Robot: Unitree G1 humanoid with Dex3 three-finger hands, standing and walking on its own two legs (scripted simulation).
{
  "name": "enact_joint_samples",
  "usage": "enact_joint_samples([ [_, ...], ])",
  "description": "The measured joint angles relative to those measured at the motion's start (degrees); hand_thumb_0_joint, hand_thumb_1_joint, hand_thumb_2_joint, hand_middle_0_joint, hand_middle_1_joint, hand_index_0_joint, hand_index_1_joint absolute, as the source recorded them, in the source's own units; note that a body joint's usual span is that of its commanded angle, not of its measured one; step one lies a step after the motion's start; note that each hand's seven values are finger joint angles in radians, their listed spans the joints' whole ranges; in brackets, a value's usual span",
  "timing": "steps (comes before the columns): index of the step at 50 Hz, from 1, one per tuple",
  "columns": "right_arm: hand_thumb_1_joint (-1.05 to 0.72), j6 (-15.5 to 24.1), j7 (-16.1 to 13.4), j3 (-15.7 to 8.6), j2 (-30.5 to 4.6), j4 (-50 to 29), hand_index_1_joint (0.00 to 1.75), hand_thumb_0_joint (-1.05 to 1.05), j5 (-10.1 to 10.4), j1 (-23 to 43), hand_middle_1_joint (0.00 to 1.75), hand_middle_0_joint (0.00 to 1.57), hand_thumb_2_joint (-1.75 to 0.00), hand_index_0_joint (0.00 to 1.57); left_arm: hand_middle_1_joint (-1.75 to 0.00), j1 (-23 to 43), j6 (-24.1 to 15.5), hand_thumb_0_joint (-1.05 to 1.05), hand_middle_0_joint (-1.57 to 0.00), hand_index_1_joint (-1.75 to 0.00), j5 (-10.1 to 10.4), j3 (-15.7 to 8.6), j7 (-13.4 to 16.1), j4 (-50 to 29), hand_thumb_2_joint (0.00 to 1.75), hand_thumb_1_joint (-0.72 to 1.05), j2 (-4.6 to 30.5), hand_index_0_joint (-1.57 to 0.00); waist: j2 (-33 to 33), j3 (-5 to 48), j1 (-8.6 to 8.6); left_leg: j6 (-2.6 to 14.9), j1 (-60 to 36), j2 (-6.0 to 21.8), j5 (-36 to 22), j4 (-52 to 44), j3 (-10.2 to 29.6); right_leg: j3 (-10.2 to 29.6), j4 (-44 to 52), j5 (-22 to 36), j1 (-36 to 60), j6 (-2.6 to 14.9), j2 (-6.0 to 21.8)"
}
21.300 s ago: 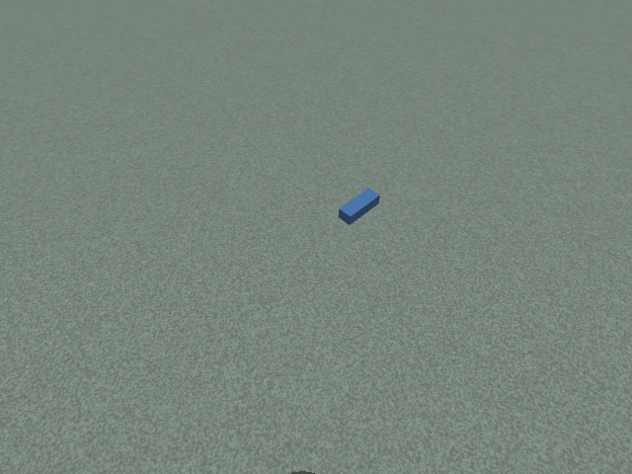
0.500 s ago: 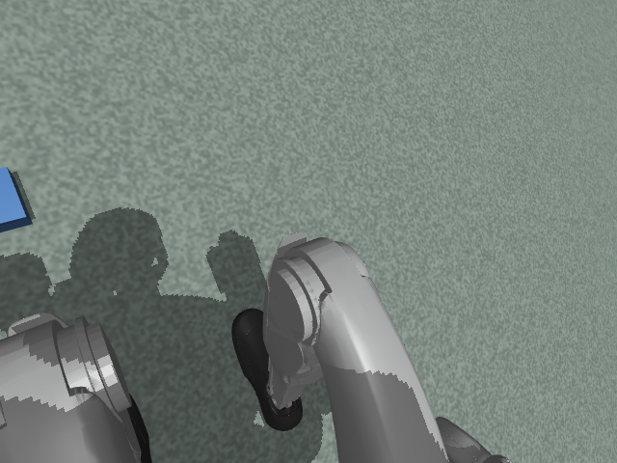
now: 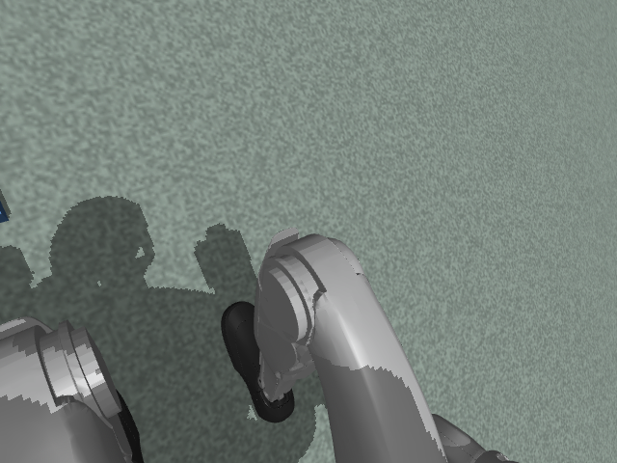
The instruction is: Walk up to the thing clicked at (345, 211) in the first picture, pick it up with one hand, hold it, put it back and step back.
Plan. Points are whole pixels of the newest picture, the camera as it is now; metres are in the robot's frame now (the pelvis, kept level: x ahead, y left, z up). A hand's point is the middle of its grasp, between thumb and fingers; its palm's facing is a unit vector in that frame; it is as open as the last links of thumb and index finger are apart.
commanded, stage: close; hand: left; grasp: from above
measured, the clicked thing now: out of the picture +0.44 +0.30 -0.28
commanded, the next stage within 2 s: settle in 1.34 s
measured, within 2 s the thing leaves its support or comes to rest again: leaves its support in 1.78 s
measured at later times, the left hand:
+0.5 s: hand out of the picture +0.43 +0.30 -0.26, palm faces -0.44 -0.15 -0.88, open 11.0 cm
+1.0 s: hand out of the picture +0.43 +0.30 -0.26, palm faces -0.44 -0.15 -0.88, open 10.1 cm
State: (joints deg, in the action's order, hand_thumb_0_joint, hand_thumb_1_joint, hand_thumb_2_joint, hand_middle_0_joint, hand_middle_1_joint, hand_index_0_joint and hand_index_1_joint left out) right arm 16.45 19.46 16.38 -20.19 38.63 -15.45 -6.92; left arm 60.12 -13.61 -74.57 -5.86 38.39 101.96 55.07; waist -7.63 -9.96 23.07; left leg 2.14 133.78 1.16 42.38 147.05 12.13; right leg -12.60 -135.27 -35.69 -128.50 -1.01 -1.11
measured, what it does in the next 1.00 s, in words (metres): stands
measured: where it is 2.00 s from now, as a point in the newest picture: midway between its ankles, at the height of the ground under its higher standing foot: (200, 425)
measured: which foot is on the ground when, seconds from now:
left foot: down 0.00-1.00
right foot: down 0.00-1.00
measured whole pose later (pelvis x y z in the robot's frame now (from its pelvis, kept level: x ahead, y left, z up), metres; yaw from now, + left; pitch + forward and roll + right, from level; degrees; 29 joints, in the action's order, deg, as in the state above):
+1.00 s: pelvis -0.01 +0.00 +0.01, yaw -1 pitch +26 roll -15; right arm 17.3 18.5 17.6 -21.2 37.0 -15.2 -6.0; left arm 59.4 -13.8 -73.3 -4.4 39.5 101.7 56.1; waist -8.6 -11.3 23.2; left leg 2.6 132.8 1.5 41.5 146.0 12.6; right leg -12.9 -133.4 -34.5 -127.1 -1.6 -1.8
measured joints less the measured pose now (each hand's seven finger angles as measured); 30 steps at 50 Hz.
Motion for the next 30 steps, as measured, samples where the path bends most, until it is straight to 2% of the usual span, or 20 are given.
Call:
enact_joint_samples([
  [11, -0.90, 0.22, -0.12, 0.22, -0.17, -0.45, 0.30, 0.00, -0.10, 0.33, 0.30, 0.20, -0.90, 0.20, -0.99, -0.89, -0.47, 0.00, -0.27, -0.98, -0.57, 0.41, 1.07, -0.04, 0.93, -0.23, -0.05, -0.27, -0.14, 0.21, -0.14, 0.13, -0.12, 0.14, -0.24, -0.19, 0.22, -0.15, 0.53, 0.42, 0.28, -0.22, -0.24],
  [30, -0.91, 1.22, -0.12, 0.42, -0.94, -1.11, 0.30, 0.00, 0.05, 1.29, 0.30, 0.20, -0.90, 0.20, -0.92, -0.77, 0.27, 0.00, -0.39, -0.91, 0.62, 1.46, 1.22, -0.58, 0.83, -0.08, 0.13, -0.41, -0.95, -0.75, -0.12, 0.08, -0.70, 0.06, -0.36, -0.54, 0.49, -0.36, 1.10, 0.54, 1.05, -0.30, -0.31],
])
